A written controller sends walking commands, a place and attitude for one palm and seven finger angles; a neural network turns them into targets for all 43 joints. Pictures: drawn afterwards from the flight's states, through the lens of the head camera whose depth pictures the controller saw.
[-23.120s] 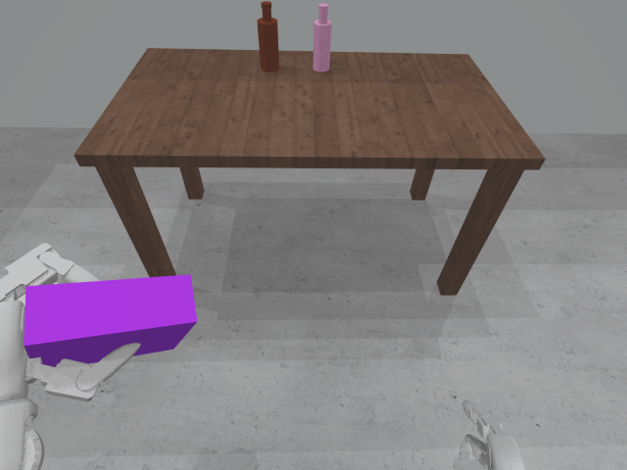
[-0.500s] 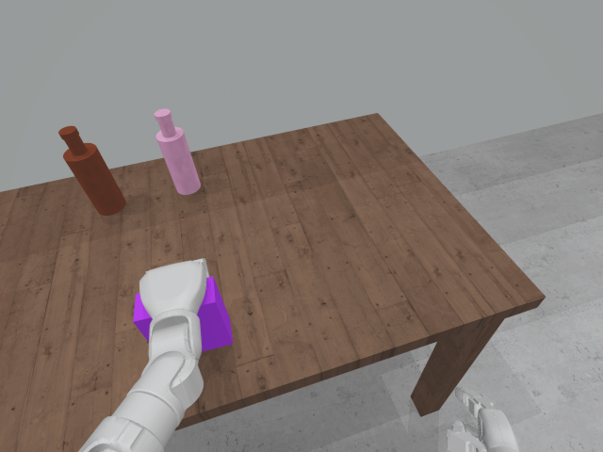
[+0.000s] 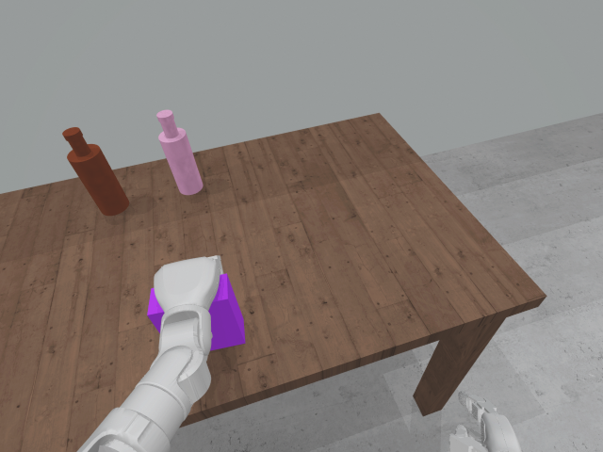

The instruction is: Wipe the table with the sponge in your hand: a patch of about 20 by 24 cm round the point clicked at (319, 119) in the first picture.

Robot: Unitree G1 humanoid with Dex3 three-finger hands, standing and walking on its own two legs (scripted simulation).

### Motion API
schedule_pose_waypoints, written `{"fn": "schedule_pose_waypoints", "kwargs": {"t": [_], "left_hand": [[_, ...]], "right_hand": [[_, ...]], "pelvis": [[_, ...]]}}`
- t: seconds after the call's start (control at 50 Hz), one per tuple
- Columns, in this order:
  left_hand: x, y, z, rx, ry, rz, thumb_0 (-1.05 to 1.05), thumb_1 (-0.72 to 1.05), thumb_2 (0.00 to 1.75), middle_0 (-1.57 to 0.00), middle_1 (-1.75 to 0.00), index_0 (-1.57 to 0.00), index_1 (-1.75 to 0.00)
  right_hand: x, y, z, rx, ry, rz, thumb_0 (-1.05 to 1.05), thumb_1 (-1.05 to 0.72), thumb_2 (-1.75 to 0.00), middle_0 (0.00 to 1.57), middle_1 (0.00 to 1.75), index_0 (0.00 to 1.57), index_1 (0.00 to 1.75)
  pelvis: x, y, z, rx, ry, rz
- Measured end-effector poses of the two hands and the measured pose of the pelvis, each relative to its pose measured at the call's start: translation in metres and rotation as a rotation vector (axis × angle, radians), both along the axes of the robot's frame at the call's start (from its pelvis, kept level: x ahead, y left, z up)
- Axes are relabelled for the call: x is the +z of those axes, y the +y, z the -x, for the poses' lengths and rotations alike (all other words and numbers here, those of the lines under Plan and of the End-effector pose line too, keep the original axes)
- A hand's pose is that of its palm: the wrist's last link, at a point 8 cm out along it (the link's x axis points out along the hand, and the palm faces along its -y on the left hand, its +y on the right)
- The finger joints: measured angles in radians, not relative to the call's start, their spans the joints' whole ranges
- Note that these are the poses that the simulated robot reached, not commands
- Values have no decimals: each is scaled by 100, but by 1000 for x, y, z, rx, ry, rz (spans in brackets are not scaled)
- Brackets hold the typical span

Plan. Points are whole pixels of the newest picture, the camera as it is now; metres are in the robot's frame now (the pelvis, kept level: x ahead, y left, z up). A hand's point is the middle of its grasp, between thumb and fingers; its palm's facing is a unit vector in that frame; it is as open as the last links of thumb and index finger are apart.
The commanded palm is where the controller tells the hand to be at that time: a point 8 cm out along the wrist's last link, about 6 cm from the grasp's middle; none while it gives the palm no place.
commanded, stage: slide across to the third lane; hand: left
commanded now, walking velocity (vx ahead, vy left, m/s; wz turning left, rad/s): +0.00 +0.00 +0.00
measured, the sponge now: (204, 324) +0.31 +0.21 -0.05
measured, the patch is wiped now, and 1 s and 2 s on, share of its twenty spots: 0.80 0.80 1.00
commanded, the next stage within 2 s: wipe forward along the third lane in 0.36 s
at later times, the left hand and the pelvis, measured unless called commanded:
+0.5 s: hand (233, 293) +0.34 +0.16 +0.00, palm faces -0.08 -0.04 -1.00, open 9.1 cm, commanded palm +0.31 +0.14 +0.05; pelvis +0.00 -0.01 +0.00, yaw +0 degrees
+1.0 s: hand (237, 272) +0.38 +0.16 +0.00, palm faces -0.10 +0.00 -1.00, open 9.1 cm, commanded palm +0.36 +0.15 +0.03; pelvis -0.02 -0.01 +0.00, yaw -1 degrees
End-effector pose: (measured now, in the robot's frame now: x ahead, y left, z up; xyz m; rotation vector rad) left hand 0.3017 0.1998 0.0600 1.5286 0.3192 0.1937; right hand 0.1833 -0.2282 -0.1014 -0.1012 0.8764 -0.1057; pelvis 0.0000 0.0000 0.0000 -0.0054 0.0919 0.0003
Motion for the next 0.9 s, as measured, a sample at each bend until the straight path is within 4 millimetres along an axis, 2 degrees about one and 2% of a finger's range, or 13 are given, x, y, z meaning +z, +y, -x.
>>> {"fn": "schedule_pose_waypoints", "kwargs": {"t": [0.24, 0.46, 0.68, 0.9], "left_hand": [[0, -30, -13, -19, -5, 7, 0, -45, 112, -81, -146, -82, -147], [0, -48, -21, -27, 1, 3, 0, -45, 112, -81, -146, -82, -147], [-1, -49, -32, -13, 13, -1, -1, -46, 112, -83, -145, -84, -145], [-1, -47, -54, -3, 20, -23, -1, -47, 112, -83, -144, -85, -144]], "right_hand": [[4, 10, -9, 25, -11, -38, 2, -91, -90, 20, 30, 20, 30], [4, -1, -2, 12, 17, -29, 1, -91, -90, 20, 30, 20, 30], [-1, -15, 18, -25, 61, 6, 1, -91, -90, 20, 30, 20, 30], [-15, -25, 58, -83, 142, 26, 1, -91, -90, 20, 30, 20, 30]], "pelvis": [[2, -3, 2, -3, -4, -4], [3, -8, 3, -5, -1, -5], [3, -11, 7, -8, 15, -6], [-1, -12, 15, -19, 54, -6]]}}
